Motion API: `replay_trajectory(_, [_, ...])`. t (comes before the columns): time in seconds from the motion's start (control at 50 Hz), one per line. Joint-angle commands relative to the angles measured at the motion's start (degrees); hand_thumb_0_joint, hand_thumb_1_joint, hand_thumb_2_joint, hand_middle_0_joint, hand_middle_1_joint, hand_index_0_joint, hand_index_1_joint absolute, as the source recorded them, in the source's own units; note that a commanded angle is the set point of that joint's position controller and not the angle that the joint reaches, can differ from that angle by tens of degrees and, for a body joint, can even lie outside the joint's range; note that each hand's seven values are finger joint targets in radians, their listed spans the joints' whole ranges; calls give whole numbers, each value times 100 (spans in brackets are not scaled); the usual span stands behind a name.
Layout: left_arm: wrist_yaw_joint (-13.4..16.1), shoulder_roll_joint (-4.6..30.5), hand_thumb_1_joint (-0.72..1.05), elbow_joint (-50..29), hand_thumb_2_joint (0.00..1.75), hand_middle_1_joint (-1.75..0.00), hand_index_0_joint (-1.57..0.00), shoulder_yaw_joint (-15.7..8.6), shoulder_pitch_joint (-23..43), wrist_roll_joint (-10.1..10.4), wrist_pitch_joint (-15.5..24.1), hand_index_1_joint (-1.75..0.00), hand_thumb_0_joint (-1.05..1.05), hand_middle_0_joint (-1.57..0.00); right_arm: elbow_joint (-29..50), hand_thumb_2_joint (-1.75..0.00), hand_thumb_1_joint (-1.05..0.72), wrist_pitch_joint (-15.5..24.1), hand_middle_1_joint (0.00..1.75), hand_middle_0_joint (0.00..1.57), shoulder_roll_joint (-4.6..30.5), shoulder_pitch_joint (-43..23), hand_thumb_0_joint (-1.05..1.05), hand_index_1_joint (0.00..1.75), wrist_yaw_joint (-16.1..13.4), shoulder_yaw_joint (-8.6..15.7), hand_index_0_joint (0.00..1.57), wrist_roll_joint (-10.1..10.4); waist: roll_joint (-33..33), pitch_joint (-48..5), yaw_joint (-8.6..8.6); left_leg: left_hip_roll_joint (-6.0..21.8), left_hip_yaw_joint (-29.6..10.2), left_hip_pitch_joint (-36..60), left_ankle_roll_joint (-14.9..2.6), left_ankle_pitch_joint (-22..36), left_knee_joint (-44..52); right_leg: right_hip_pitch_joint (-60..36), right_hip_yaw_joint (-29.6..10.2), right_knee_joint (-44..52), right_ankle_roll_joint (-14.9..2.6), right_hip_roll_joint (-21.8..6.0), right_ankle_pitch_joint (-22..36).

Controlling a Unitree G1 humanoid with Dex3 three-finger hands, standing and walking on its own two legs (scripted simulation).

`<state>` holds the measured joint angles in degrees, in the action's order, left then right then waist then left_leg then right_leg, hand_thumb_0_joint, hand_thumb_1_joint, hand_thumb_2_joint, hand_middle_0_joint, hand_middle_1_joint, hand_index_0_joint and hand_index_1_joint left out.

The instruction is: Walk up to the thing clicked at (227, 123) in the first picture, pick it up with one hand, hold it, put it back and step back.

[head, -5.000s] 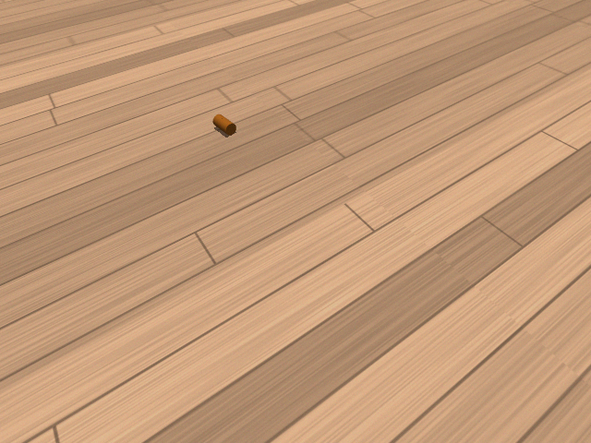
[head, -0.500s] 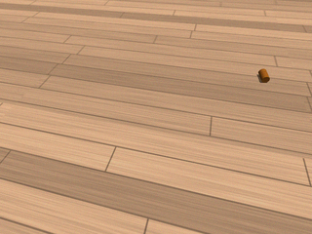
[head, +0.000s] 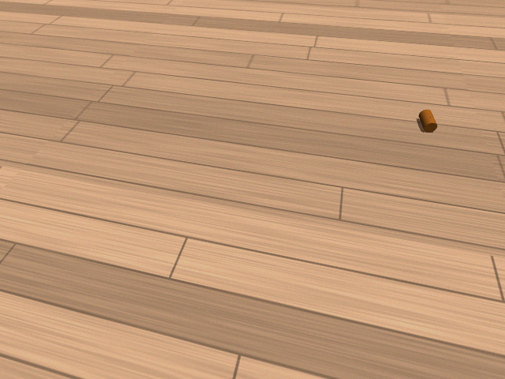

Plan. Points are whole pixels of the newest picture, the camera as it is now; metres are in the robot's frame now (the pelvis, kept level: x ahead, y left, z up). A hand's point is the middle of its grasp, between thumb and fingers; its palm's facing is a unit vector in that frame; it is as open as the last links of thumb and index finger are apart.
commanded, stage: stand
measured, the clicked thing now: (427, 120) +1.57 -1.04 -0.75
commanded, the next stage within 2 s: walk up in 0.88 s
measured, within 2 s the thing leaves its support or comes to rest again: neither
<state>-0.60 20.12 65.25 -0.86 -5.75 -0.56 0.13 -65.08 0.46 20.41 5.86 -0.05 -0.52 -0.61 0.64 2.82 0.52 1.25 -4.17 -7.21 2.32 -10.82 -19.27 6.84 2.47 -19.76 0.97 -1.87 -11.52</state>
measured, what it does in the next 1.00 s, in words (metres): stands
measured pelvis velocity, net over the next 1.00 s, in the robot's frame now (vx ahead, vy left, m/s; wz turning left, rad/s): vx -0.01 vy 0.01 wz -0.08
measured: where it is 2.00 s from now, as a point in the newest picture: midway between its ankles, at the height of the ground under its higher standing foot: outside the picture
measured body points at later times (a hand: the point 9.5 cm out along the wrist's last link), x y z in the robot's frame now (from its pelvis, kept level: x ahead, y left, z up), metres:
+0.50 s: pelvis +0.00 +0.00 +0.00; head +0.02 -0.01 +0.45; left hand +0.08 +0.30 -0.13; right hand +0.08 -0.30 -0.14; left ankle +0.00 +0.15 -0.75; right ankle -0.01 -0.13 -0.75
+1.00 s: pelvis -0.01 +0.01 -0.01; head +0.02 +0.00 +0.44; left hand +0.07 +0.32 -0.13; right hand +0.07 -0.31 -0.13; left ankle +0.00 +0.15 -0.75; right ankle -0.01 -0.13 -0.75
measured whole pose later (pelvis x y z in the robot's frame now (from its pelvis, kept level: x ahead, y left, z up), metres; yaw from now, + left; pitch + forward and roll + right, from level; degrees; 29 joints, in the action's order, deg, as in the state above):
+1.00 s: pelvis -0.01 +0.01 -0.01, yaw -4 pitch -1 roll +0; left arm -0.8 20.0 60.9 -2.2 -9.0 -0.9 -0.7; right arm -60.4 -0.2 22.4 4.7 0.4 2.5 -0.5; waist 1.7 4.7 0.7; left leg 2.0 -0.2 -11.3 0.5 -15.1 -27.5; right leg 11.6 -1.9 -25.5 1.3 -0.8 -12.7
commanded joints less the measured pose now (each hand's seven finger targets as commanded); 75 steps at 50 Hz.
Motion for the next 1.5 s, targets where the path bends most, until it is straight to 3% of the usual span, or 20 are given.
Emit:
replay_trajectory(0.0, [85,1257,90,-356,90,-30,-20,-207,196,26,122,-30,0,-20,352,-90,-90,108,30,20,1237,-106,0,30,-67,197,20,19,-29,-483,-32,538,-260,-53,-259,1228,193,-322,-463,259,-194,-593,917])
replay_trajectory(0.34, [101,1268,90,-376,90,-30,-20,-210,144,24,141,-30,0,-20,407,-90,-90,110,30,20,1204,-141,0,30,-66,214,20,29,-141,-645,-15,562,-229,140,-274,1538,134,-433,-444,226,-191,-611,1348])
replay_trajectory(0.82, [81,1275,90,-396,90,-30,-20,-215,169,11,121,-30,0,-20,396,-90,-90,90,30,20,1197,-59,0,30,-52,210,20,8,-77,-256,-36,510,-254,-116,-273,690,330,-177,-501,389,-195,-565,450])
replay_trajectory(0.84, [78,1293,90,-405,90,-30,-20,-219,152,7,118,-30,0,-20,399,-90,-90,91,30,20,1217,-47,0,30,-51,221,20,-1,-80,-332,-26,541,-262,-51,-276,742,339,-178,-495,363,-209,-561,394])
replay_trajectory(0.88, [86,1645,90,-728,90,-30,-20,-414,-85,25,83,-30,0,-20,756,-90,-90,45,30,20,1473,-270,0,30,-32,534,20,14,-326,-221,-85,178,396,65,-315,171,-761,558,-1263,33,-455,-784,1662])
replay_trajectory(0.98, [98,1663,90,-1214,90,-30,-20,-516,57,-41,34,-30,0,-20,966,-90,-90,-5,30,20,1277,131,0,30,20,620,20,51,-1113,-473,-170,-19,316,-29,-412,-704,-1355,928,-1839,-293,-894,-1059,1660])
replay_trajectory(1.02, [91,1395,90,-1382,90,-30,-20,-448,43,-33,-7,-30,0,-20,1062,-90,-90,18,30,20,1426,288,0,30,29,711,20,22,-543,-566,-303,604,-224,336,-668,-52,-560,1445,-1282,-1068,-528,-443,1147])
replay_trajectory(1.04, [95,1172,90,-1430,90,-30,-20,-392,95,-16,-39,-30,0,-20,1084,-90,-90,24,30,20,1628,321,0,30,28,815,20,8,7,-523,-371,1212,-673,474,-978,87,-126,1803,-721,-1838,-279,164,234])
replay_trajectory(1.06, [121,1167,90,-1445,90,-30,-20,-426,-64,-52,-96,-30,0,-20,1205,-90,-90,30,30,20,1776,237,0,30,22,880,20,-26,738,-503,-342,2054,-1278,206,-1477,461,282,1838,-363,-3004,-206,456,-1763])
replay_trajectory(1.08, [157,1251,90,-1503,90,-30,-20,-447,-260,-91,-138,-30,0,-20,1331,-90,-90,46,30,20,1873,222,0,30,19,951,20,-83,752,-355,-289,2530,-1530,-59,-1786,624,392,1943,-590,-3720,-169,168,-2111])
replay_trajectory(1.1, [139,1289,90,-1513,90,-30,-20,-440,-433,-53,-160,-30,0,-20,1454,-90,-90,46,30,20,1815,122,0,30,17,959,20,-124,723,-176,-177,2459,-1361,-250,-1791,635,405,1964,-724,-3893,-205,84,-2037])
replay_trajectory(1.18, [-39,1211,90,-1579,90,-30,-20,-491,-649,45,-154,-30,0,-20,1687,-90,-90,130,30,20,1616,75,0,30,-7,887,20,-195,937,-81,-98,1567,-136,240,-1288,1290,-138,2012,-593,-3173,-246,-3,-1576])
replay_trajectory(1.24, [-90,1141,90,-1733,90,-30,-20,-491,-622,-33,-85,-30,0,-20,1806,-90,-90,80,30,20,1717,331,0,30,25,930,20,-159,1186,-292,-268,1582,161,675,-1312,2101,-586,1705,-78,-2235,-148,69,-1399])
replay_trajectory(1.32, [-12,1182,90,-1591,90,-30,-20,-560,-1176,-107,18,-30,0,-20,2043,-90,-90,-83,30,20,1624,255,0,30,59,886,20,-56,859,-451,-14,1305,675,-85,-1042,1657,-1642,365,275,-796,-259,429,-364])
replay_trajectory(1.34, [37,1412,90,-1543,90,-30,-20,-646,-1447,-115,67,-30,0,-20,2131,-90,-90,-113,30,20,1409,214,0,30,62,805,20,-6,212,-543,182,1011,923,-517,-796,1072,-2404,-219,-46,-388,-387,332,182])
replay_trajectory(1.36, [95,1927,90,-1594,90,-30,-20,-816,-1587,-150,128,-30,0,-20,2290,-90,-90,-123,30,20,1021,293,0,30,76,671,20,47,-1258,-564,266,385,1093,-1658,-428,-529,-3646,-751,-2030,18,-804,-826,869])
replay_trajectory(1.38, [127,2078,90,-1810,90,-30,-20,-776,-1341,-155,178,-30,0,-20,2355,-90,-90,-207,30,20,893,139,0,30,49,596,20,22,-1238,-372,214,-35,668,-2400,-249,-2409,-4130,-423,-3467,214,-1426,-1774,842])
replay_trajectory(1.4, [123,2233,90,-1916,90,-30,-20,-780,-1177,-139,145,-30,0,-20,2307,-90,-90,-252,30,20,1253,129,0,30,-19,705,20,1,-1124,-231,262,154,279,-2003,-225,-2727,-4382,287,-3738,243,-1845,-1976,338])
replay_trajectory(1.42, [128,2061,90,-1977,90,-30,-20,-766,-952,-126,126,-30,0,-20,2227,-90,-90,-230,30,20,1376,162,0,30,-18,739,20,5,-1046,48,144,262,137,-1980,-223,-2512,-4436,581,-3362,166,-1827,-1802,439])
replay_trajectory(1.48, [198,1588,90,-2031,90,-30,-20,-628,-829,-48,162,-30,0,-20,1922,-90,-90,-207,30,20,1287,574,0,30,24,675,20,50,-1032,-85,-39,244,234,-2061,-205,-1775,-4052,146,-1946,-265,-1204,-871,971])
